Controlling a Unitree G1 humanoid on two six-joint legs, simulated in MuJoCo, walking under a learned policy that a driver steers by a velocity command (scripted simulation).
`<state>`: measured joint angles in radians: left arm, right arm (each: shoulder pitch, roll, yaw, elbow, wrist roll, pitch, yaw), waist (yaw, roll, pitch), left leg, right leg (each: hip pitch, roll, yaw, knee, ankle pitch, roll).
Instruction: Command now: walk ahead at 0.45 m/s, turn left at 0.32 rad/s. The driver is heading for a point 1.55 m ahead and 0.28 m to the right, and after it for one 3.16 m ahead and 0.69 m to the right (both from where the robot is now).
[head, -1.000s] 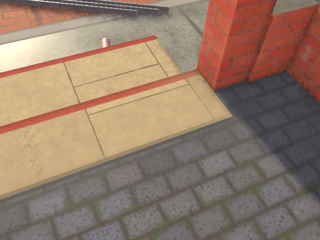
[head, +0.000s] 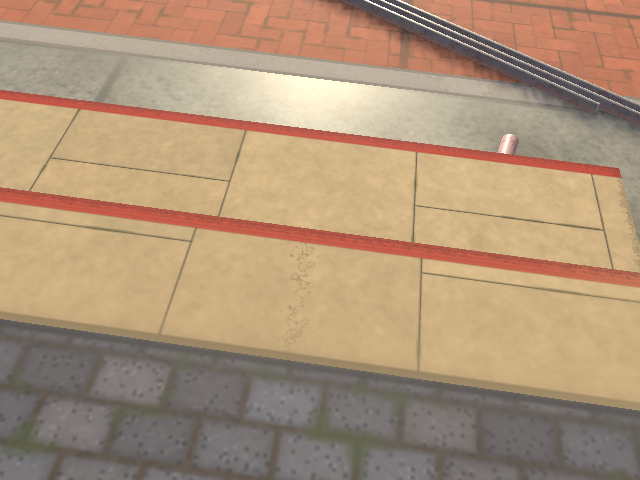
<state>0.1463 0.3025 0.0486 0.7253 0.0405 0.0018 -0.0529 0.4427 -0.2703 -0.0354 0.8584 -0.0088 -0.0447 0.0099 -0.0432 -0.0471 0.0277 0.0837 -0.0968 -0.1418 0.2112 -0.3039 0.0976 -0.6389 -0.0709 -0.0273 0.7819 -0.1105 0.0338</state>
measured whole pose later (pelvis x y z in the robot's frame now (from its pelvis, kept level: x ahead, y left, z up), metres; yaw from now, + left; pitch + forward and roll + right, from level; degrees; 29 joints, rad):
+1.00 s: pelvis +0.38 +0.00 +0.00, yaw +2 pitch -1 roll +0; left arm 0.29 0.18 -0.01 1.05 0.02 0.02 0.03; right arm 0.22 -0.20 -0.01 1.02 0.00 0.01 -0.02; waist 0.00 0.01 0.01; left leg -0.27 -0.05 0.06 0.40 -0.11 0.06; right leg -0.19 -0.01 0.00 0.49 -0.27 0.00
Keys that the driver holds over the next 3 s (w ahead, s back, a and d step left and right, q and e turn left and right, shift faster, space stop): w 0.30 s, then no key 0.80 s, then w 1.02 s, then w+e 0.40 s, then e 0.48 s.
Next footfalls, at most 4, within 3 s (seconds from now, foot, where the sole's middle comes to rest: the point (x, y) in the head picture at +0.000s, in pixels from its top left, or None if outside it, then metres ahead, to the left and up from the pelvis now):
0.14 right None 0.26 -0.11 -0.78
0.60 left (264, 478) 0.48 0.08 -0.78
0.92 right None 0.41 -0.12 -0.78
1.84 right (329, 326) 0.84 -0.07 -0.78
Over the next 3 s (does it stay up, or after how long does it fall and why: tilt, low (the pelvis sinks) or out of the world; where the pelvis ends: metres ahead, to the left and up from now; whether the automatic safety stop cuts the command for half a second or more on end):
stays up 1.21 -0.09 -0.18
